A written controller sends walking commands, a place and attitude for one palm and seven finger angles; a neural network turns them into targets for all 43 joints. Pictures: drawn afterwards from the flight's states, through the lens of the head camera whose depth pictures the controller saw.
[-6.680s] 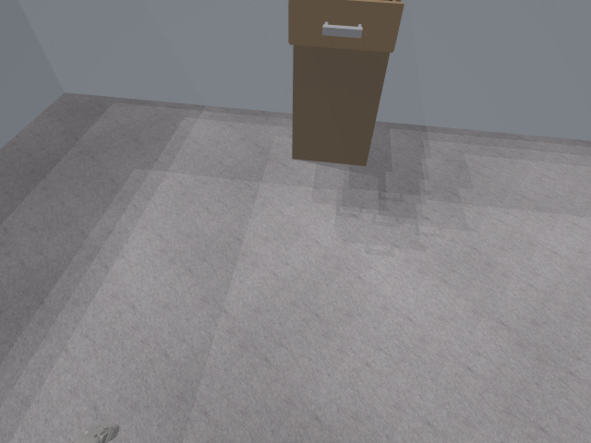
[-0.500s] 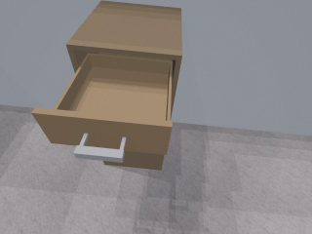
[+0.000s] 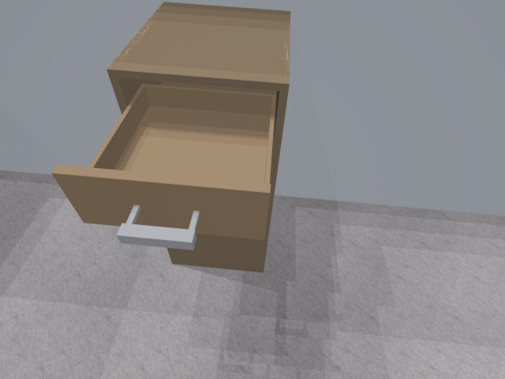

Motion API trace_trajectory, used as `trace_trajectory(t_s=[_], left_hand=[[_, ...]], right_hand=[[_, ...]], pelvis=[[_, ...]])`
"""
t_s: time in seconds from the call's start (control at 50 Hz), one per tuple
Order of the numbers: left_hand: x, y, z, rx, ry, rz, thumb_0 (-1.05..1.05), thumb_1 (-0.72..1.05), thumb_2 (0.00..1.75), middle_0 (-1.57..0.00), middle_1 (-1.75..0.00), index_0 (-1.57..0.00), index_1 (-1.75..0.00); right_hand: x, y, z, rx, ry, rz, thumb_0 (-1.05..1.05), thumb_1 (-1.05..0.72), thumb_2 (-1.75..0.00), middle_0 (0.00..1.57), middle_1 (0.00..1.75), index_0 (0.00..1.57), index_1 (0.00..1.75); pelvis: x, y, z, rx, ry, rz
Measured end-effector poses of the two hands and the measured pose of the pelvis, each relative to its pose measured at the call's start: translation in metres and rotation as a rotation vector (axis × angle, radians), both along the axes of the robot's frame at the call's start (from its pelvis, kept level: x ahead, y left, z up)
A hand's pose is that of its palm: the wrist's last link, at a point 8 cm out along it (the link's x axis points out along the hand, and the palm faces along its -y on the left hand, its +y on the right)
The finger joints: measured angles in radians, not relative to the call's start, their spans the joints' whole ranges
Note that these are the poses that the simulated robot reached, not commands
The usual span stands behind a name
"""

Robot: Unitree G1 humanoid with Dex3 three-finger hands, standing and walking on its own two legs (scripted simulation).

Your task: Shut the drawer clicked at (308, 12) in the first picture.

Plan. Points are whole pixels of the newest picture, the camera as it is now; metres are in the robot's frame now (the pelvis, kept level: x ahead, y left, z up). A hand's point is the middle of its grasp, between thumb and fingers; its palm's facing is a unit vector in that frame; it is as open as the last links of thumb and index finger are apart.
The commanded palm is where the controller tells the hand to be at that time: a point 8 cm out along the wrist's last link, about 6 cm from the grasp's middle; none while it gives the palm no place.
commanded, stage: come to a stop and stand still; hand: left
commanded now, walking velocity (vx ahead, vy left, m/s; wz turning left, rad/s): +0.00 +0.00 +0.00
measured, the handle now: (161, 225) +0.34 +0.18 +0.04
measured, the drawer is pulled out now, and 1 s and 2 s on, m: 0.30 0.30 0.30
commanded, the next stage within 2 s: look again from close up in 1.00 s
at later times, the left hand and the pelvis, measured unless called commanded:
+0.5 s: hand out of the picture -0.03 +0.13 -0.17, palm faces +0.05 -0.99 -0.16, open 7.4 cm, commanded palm none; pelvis +0.01 -0.02 +0.00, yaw -1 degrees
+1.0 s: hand out of the picture +0.03 +0.15 -0.17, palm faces +0.03 -0.98 -0.20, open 7.4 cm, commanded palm none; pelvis +0.03 -0.02 +0.01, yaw -1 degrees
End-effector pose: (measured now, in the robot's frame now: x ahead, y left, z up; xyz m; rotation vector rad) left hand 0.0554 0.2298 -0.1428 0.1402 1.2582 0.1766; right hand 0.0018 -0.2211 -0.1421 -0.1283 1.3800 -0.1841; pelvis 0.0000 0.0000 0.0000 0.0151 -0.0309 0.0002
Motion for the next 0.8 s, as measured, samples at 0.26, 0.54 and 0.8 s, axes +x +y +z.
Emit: trace_trajectory(t_s=[0.26,0.54,0.8], left_hand=[[-0.092,-0.015,0.006,0.005,0.219,0.032,0.00,0.91,0.90,-0.20,-0.30,-0.20,-0.30],[-0.079,-0.049,0.000,-0.061,0.221,0.029,0.00,0.90,0.90,-0.20,-0.30,-0.20,-0.30],[-0.042,-0.035,0.003,-0.013,0.162,0.008,0.01,0.92,0.90,-0.20,-0.30,-0.20,-0.30]], right_hand=[[-0.003,-0.006,-0.005,0.042,0.006,0.008,0.01,-0.92,-0.90,0.20,0.30,0.20,0.30],[-0.034,0.000,-0.002,0.058,0.113,-0.027,0.00,-0.91,-0.90,0.20,0.30,0.20,0.30],[-0.021,0.010,-0.004,0.084,0.101,-0.038,0.00,-0.91,-0.90,0.20,0.30,0.20,0.30]], pelvis=[[-0.002,-0.010,0.004,0.005,0.010,-0.016],[0.011,-0.019,0.005,-0.002,0.025,-0.013],[0.024,-0.021,0.005,-0.005,0.024,-0.012]])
